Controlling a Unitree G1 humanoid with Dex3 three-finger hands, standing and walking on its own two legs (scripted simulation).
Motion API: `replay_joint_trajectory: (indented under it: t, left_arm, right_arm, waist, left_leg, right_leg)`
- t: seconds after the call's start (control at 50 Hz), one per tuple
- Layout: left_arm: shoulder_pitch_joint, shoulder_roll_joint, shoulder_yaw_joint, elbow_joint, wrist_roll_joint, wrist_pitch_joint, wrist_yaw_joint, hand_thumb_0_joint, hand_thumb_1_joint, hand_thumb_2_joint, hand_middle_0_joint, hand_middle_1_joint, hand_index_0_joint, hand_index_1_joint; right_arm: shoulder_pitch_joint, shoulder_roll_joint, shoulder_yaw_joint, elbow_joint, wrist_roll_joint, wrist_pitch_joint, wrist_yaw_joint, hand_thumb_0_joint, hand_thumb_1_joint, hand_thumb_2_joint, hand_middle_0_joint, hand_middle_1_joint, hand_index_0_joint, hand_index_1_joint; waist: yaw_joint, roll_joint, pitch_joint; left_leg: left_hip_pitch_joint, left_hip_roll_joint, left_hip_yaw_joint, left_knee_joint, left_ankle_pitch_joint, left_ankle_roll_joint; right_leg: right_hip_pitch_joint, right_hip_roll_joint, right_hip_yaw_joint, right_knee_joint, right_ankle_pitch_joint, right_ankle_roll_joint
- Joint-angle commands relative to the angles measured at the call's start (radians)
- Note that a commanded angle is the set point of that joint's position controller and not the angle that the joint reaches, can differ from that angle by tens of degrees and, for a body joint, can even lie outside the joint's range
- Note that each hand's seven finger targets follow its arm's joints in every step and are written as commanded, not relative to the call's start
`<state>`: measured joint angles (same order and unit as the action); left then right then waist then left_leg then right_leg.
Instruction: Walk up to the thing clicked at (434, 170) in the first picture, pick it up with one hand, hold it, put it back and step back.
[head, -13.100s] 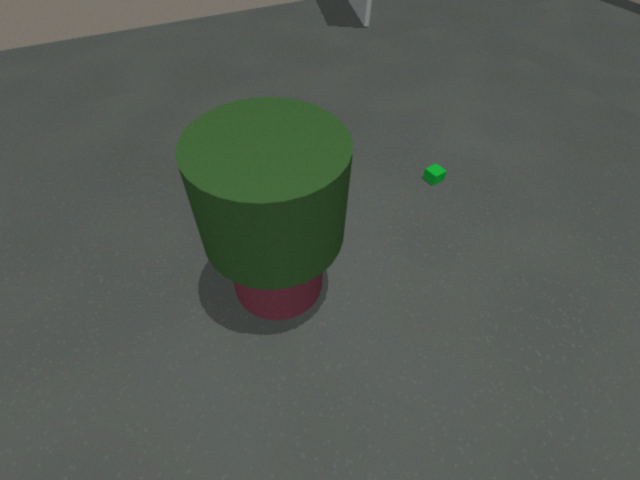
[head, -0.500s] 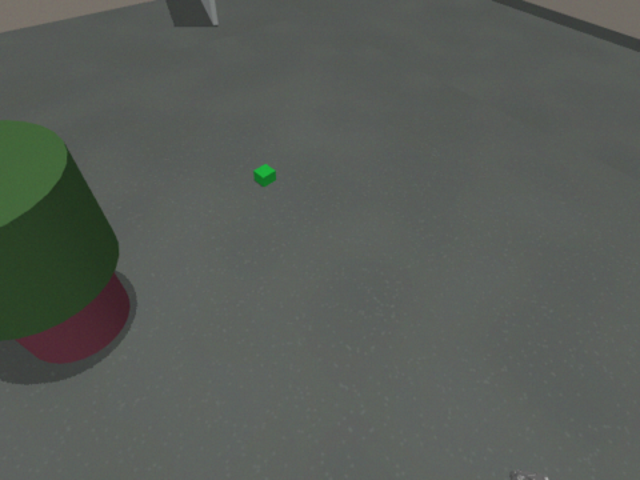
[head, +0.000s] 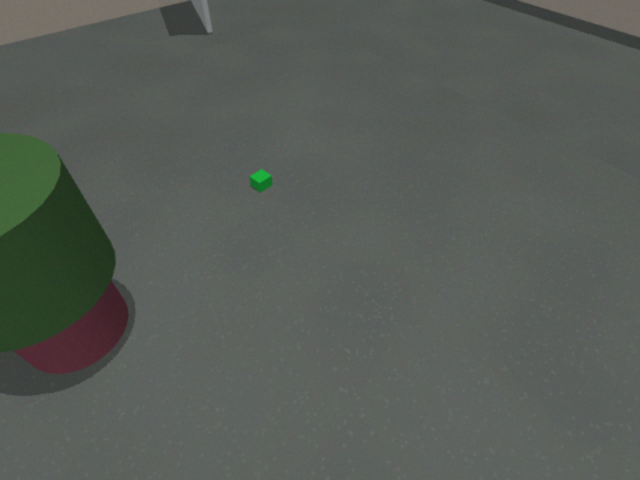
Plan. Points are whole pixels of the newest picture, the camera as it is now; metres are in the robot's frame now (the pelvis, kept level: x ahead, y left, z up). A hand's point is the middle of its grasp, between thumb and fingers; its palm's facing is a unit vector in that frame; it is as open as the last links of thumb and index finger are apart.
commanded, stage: stand
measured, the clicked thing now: (261, 180) +1.49 +0.24 -0.75
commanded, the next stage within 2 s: walk up in 1.86 s
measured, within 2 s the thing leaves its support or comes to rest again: neither
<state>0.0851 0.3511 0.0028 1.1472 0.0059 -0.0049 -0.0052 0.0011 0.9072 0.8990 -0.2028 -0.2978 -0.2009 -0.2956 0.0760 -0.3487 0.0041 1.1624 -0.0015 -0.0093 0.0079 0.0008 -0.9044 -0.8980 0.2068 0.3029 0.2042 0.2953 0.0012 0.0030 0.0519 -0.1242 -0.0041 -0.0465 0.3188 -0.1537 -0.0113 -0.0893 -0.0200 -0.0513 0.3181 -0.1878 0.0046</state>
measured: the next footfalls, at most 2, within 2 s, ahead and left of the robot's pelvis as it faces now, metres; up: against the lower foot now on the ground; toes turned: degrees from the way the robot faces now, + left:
none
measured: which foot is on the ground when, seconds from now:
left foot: down 0.00-1.00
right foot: down 0.00-1.00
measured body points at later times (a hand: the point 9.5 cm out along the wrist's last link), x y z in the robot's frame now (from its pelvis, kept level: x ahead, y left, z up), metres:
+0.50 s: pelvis +0.00 +0.00 +0.00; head +0.00 +0.00 +0.45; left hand +0.08 +0.30 -0.13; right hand +0.07 -0.31 -0.13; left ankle +0.01 +0.13 -0.75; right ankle -0.01 -0.12 -0.75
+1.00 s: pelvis +0.00 -0.01 +0.00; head +0.01 -0.01 +0.45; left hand +0.07 +0.30 -0.13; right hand +0.07 -0.31 -0.13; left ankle +0.01 +0.13 -0.75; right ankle -0.01 -0.12 -0.75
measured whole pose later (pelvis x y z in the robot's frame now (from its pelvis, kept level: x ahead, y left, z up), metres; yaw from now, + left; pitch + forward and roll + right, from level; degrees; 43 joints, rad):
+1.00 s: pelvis +0.00 -0.01 +0.00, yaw +0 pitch -2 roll +0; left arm 0.12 0.36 0.00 1.13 0.01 0.00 -0.01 0.00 0.91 0.90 -0.20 -0.30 -0.20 -0.30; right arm 0.11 -0.35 0.01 1.15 0.00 -0.01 0.01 0.00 -0.90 -0.90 0.21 0.30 0.20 0.30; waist 0.00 0.00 0.04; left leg -0.13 0.01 -0.05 0.32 -0.16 -0.02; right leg -0.09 -0.01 -0.05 0.31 -0.19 0.00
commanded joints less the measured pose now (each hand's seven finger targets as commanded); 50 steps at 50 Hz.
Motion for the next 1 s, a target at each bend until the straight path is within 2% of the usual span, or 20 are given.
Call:
replay_joint_trajectory:
  t: [0.0, 0.02, 0.06, 0.12, 0.26, 0.32, 0.36, 0.46, 0.62, 0.64, 0.66, 0.74, 0.82, 0.9, 0.98]
  left_arm:
    - [-0.040, 0.218, 0.041, -0.060, 0.000, -0.026, 0.012, 0.000, 0.900, 0.900, -0.200, -0.300, -0.200, -0.300]
    - [-0.037, 0.220, 0.042, -0.061, 0.000, -0.028, 0.012, 0.000, 0.900, 0.900, -0.200, -0.300, -0.200, -0.300]
    - [-0.042, 0.222, 0.042, -0.063, 0.001, -0.027, 0.012, 0.000, 0.900, 0.900, -0.200, -0.300, -0.200, -0.300]
    - [-0.034, 0.220, 0.042, -0.063, 0.001, -0.027, 0.011, 0.000, 0.900, 0.900, -0.200, -0.300, -0.200, -0.300]
    - [-0.037, 0.216, 0.040, -0.072, 0.002, -0.027, 0.010, 0.000, 0.900, 0.900, -0.200, -0.300, -0.200, -0.300]
    - [-0.033, 0.221, 0.042, -0.072, 0.002, -0.028, 0.011, 0.000, 0.900, 0.900, -0.200, -0.300, -0.200, -0.300]
    - [-0.027, 0.220, 0.040, -0.070, 0.001, -0.029, 0.011, 0.000, 0.900, 0.900, -0.200, -0.300, -0.200, -0.300]
    - [-0.024, 0.220, 0.041, -0.074, 0.001, -0.026, 0.009, 0.000, 0.900, 0.900, -0.200, -0.300, -0.200, -0.300]
    - [-0.024, 0.225, 0.041, -0.074, 0.002, -0.025, 0.010, 0.000, 0.900, 0.900, -0.200, -0.300, -0.200, -0.300]
    - [-0.020, 0.217, 0.039, -0.074, 0.002, -0.025, 0.010, 0.000, 0.900, 0.900, -0.200, -0.300, -0.200, -0.300]
    - [-0.017, 0.217, 0.039, -0.071, 0.002, -0.025, 0.010, 0.000, 0.900, 0.900, -0.200, -0.300, -0.200, -0.300]
    - [-0.019, 0.223, 0.040, -0.074, 0.003, -0.026, 0.010, 0.000, 0.900, 0.900, -0.200, -0.300, -0.200, -0.300]
    - [-0.019, 0.228, 0.041, -0.074, 0.004, -0.024, 0.011, 0.000, 0.900, 0.900, -0.200, -0.300, -0.200, -0.300]
    - [-0.010, 0.226, 0.040, -0.075, 0.004, -0.027, 0.010, 0.000, 0.900, 0.900, -0.200, -0.300, -0.200, -0.300]
    - [-0.007, 0.223, 0.039, -0.077, 0.002, -0.027, 0.011, 0.000, 0.900, 0.900, -0.200, -0.300, -0.200, -0.300]
  right_arm:
    - [-0.053, -0.209, -0.037, -0.065, -0.004, -0.019, -0.015, 0.000, -0.900, -0.900, 0.200, 0.300, 0.200, 0.300]
    - [-0.052, -0.214, -0.040, -0.067, -0.005, -0.020, -0.015, 0.000, -0.900, -0.900, 0.200, 0.300, 0.200, 0.300]
    - [-0.048, -0.205, -0.036, -0.066, -0.005, -0.019, -0.013, 0.000, -0.900, -0.900, 0.200, 0.300, 0.200, 0.300]
    - [-0.049, -0.211, -0.037, -0.070, -0.005, -0.021, -0.014, 0.000, -0.900, -0.900, 0.200, 0.300, 0.200, 0.300]
    - [-0.032, -0.214, -0.036, -0.068, -0.006, -0.021, -0.015, 0.000, -0.900, -0.900, 0.200, 0.300, 0.200, 0.300]
    - [-0.038, -0.212, -0.036, -0.071, -0.005, -0.021, -0.015, 0.000, -0.900, -0.900, 0.200, 0.300, 0.200, 0.300]
    - [-0.034, -0.213, -0.036, -0.070, -0.004, -0.020, -0.015, 0.000, -0.900, -0.900, 0.200, 0.300, 0.200, 0.300]
    - [-0.030, -0.218, -0.033, -0.070, -0.006, -0.023, -0.017, 0.000, -0.900, -0.900, 0.200, 0.300, 0.200, 0.300]
    - [-0.016, -0.212, -0.031, -0.071, -0.006, -0.021, -0.016, 0.000, -0.900, -0.900, 0.200, 0.300, 0.200, 0.300]
    - [-0.017, -0.223, -0.032, -0.071, -0.005, -0.021, -0.016, 0.000, -0.900, -0.900, 0.200, 0.300, 0.200, 0.300]
    - [-0.015, -0.216, -0.030, -0.069, -0.005, -0.021, -0.016, 0.000, -0.900, -0.900, 0.200, 0.300, 0.200, 0.300]
    - [-0.017, -0.219, -0.031, -0.073, -0.006, -0.020, -0.016, 0.000, -0.900, -0.900, 0.200, 0.300, 0.200, 0.300]
    - [-0.012, -0.212, -0.029, -0.074, -0.007, -0.018, -0.017, 0.000, -0.900, -0.900, 0.200, 0.300, 0.200, 0.300]
    - [-0.011, -0.215, -0.031, -0.077, -0.006, -0.020, -0.016, 0.000, -0.900, -0.900, 0.200, 0.300, 0.200, 0.300]
    - [-0.014, -0.219, -0.032, -0.077, -0.005, -0.019, -0.017, 0.000, -0.900, -0.900, 0.200, 0.300, 0.200, 0.300]
  waist:
    - [0.006, -0.007, -0.072]
    - [0.006, -0.003, -0.086]
    - [0.003, -0.008, -0.060]
    - [0.005, 0.003, -0.081]
    - [-0.001, 0.009, -0.072]
    - [0.004, -0.001, -0.086]
    - [0.002, -0.004, -0.075]
    - [0.008, 0.016, -0.081]
    - [0.001, -0.007, -0.063]
    - [0.003, 0.012, -0.069]
    - [0.002, 0.006, -0.055]
    - [0.003, 0.000, -0.074]
    - [0.001, 0.002, -0.059]
    - [0.001, -0.009, -0.077]
    - [0.003, 0.004, -0.071]
  left_leg:
    - [-0.004, 0.118, -0.089, -0.045, 0.137, 0.020]
    - [0.006, 0.119, -0.086, -0.036, 0.152, 0.022]
    - [-0.015, 0.114, -0.088, -0.049, 0.102, 0.018]
    - [0.002, 0.120, -0.086, -0.040, 0.145, 0.021]
    - [-0.019, 0.121, -0.086, -0.046, 0.111, 0.021]
    - [-0.004, 0.123, -0.086, -0.039, 0.159, 0.021]
    - [0.005, 0.123, -0.085, -0.037, 0.129, 0.022]
    - [-0.004, 0.125, -0.086, -0.048, 0.159, 0.017]
    - [-0.014, 0.122, -0.087, -0.053, 0.120, 0.018]
    - [-0.011, 0.125, -0.085, -0.047, 0.135, 0.023]
    - [-0.022, 0.122, -0.087, -0.054, 0.106, 0.020]
    - [-0.007, 0.125, -0.087, -0.046, 0.141, 0.022]
    - [-0.024, 0.118, -0.084, -0.048, 0.090, 0.020]
    - [-0.006, 0.123, -0.085, -0.039, 0.134, 0.025]
    - [0.007, 0.122, -0.084, -0.037, 0.137, 0.023]
  right_leg:
    - [0.010, -0.122, 0.098, -0.065, 0.060, -0.017]
    - [0.017, -0.125, 0.101, -0.065, 0.082, -0.016]
    - [0.002, -0.120, 0.099, -0.073, 0.038, -0.016]
    - [0.010, -0.124, 0.102, -0.066, 0.085, -0.019]
    - [0.014, -0.119, 0.102, -0.072, 0.058, -0.018]
    - [0.024, -0.122, 0.099, -0.061, 0.103, -0.019]
    - [0.007, -0.120, 0.102, -0.074, 0.068, -0.018]
    - [0.026, -0.120, 0.100, -0.056, 0.097, -0.020]
    - [0.008, -0.117, 0.099, -0.065, 0.055, -0.021]
    - [0.017, -0.118, 0.101, -0.067, 0.076, -0.018]
    - [0.010, -0.115, 0.098, -0.068, 0.052, -0.016]
    - [0.017, -0.120, 0.099, -0.062, 0.079, -0.017]
    - [0.003, -0.120, 0.102, -0.067, 0.036, -0.022]
    - [0.016, -0.121, 0.100, -0.063, 0.082, -0.022]
    - [0.003, -0.119, 0.103, -0.067, 0.083, -0.023]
